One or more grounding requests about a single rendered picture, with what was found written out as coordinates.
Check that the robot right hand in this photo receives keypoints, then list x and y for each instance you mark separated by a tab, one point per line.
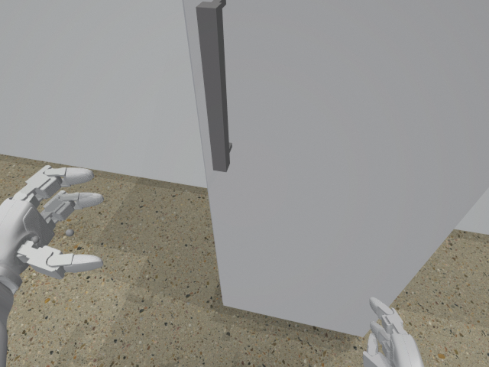
399	347

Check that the fridge door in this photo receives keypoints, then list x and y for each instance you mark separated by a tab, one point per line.
360	140

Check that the handle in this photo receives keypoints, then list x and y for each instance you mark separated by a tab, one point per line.
211	40

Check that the left robot forearm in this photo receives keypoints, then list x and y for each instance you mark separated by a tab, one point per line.
10	281

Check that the robot left hand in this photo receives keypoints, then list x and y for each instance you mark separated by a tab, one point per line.
20	221

